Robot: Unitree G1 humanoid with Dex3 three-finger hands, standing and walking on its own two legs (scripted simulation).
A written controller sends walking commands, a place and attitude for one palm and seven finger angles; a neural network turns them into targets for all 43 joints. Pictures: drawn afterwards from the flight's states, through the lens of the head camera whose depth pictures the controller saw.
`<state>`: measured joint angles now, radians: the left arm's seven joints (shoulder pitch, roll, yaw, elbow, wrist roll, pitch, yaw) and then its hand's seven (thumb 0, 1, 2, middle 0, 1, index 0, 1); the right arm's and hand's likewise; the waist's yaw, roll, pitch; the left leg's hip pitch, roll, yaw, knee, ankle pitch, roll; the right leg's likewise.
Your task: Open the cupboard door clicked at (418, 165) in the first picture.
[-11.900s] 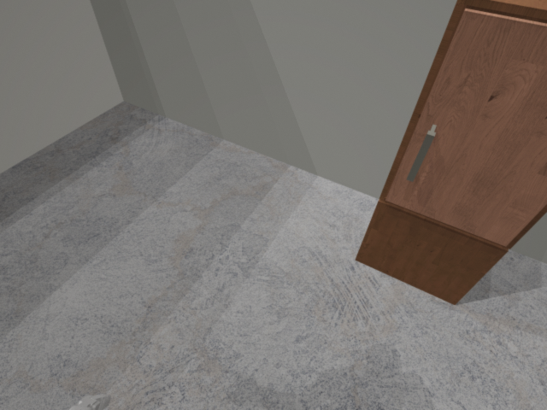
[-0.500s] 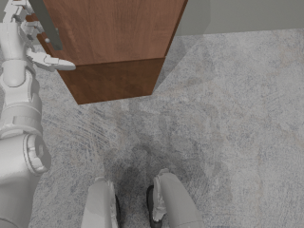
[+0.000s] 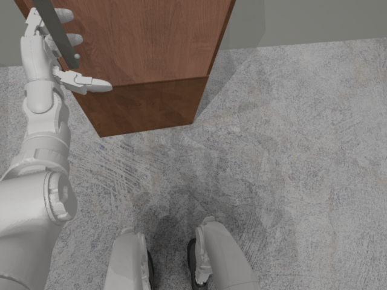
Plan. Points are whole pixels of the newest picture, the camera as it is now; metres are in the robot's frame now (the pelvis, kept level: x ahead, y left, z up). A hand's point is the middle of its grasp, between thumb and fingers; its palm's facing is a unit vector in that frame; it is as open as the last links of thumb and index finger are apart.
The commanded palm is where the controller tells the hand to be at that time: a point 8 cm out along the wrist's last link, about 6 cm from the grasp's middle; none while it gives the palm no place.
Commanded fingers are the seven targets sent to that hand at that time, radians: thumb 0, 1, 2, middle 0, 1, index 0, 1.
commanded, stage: slide the fingers in behind the handle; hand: left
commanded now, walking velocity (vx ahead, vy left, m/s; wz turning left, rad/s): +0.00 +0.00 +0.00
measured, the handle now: (58, 27) +0.61 +0.19 +0.05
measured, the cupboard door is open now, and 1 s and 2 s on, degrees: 0 0 26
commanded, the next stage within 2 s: close the thumb around the handle in 0.34 s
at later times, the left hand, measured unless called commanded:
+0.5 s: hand (77, 56) +0.55 +0.16 +0.04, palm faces +0.12 -0.99 -0.01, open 14.0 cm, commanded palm +0.53 +0.19 +0.03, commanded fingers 0.00 -0.28 0.40 -0.32 -1.22 -0.32 -1.22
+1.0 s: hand (76, 56) +0.56 +0.17 +0.03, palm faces +0.11 -0.99 -0.01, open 6.5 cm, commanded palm +0.53 +0.19 +0.03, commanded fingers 0.00 0.90 0.90 -0.40 -1.35 -0.40 -1.35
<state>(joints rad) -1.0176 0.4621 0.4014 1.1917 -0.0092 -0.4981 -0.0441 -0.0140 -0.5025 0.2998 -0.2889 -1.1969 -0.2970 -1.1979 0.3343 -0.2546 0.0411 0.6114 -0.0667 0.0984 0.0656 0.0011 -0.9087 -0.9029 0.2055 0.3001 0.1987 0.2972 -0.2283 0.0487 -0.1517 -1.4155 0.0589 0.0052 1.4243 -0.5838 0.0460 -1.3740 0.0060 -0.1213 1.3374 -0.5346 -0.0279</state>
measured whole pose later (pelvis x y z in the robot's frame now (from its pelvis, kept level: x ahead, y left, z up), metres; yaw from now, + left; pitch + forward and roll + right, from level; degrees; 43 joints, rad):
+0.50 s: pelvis +0.00 +0.00 +0.00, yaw +0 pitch +33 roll -5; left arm -1.02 0.47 0.40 1.20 -0.01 -0.51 -0.04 -0.01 -0.50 0.30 -0.30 -1.20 -0.29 -1.20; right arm 0.34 -0.25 0.04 0.62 -0.06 0.10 0.07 0.00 -0.91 -0.90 0.21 0.30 0.20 0.30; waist -0.22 0.05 -0.15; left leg -1.41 0.06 0.01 1.42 -0.58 0.04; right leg -1.38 0.01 -0.12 1.34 -0.54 -0.03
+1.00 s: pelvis +0.00 +0.00 +0.00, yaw +0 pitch +33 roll -5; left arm -1.02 0.47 0.40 1.20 -0.01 -0.51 -0.04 0.00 0.58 0.76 -0.37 -1.31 -0.37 -1.31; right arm 0.33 -0.25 0.05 0.61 -0.06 0.11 0.07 0.00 -0.91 -0.90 0.21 0.30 0.20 0.30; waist -0.22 0.05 -0.15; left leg -1.41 0.06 0.01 1.42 -0.59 0.04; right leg -1.37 0.01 -0.11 1.34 -0.54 -0.03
